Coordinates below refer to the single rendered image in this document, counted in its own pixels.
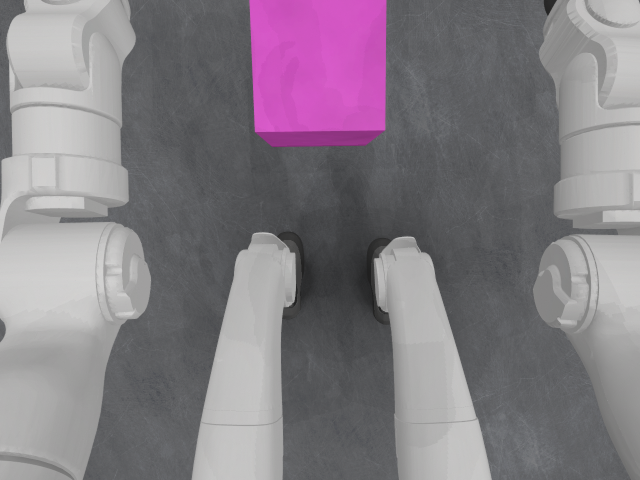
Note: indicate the robot right thigh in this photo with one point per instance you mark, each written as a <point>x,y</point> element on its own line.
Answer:
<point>437,433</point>

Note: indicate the left robot forearm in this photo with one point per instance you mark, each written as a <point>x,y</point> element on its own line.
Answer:
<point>65,66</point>

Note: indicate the left robot upper arm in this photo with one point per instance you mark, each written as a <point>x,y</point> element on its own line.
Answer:
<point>65,291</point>

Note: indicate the robot right shin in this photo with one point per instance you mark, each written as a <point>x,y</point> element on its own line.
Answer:
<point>406,242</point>

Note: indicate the right robot upper arm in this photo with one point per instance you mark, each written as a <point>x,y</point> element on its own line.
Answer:
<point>589,287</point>

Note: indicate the right robot forearm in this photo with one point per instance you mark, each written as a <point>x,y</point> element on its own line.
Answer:
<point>591,50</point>

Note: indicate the carton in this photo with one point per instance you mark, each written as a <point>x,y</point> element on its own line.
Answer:
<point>319,71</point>

